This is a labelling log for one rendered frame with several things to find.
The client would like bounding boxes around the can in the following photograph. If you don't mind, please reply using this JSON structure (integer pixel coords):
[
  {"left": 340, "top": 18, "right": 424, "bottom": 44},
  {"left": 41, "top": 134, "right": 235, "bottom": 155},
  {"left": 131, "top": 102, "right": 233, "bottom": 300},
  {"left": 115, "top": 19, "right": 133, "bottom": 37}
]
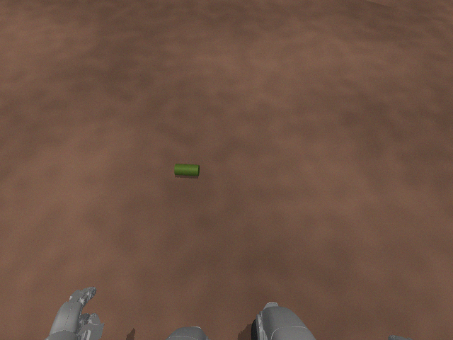
[{"left": 174, "top": 164, "right": 200, "bottom": 176}]

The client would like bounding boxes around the left robot hand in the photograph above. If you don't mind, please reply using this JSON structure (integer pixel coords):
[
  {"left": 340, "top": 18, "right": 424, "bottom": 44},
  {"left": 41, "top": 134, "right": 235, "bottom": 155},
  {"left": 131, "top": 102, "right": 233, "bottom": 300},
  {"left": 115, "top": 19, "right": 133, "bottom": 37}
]
[{"left": 49, "top": 287, "right": 104, "bottom": 340}]

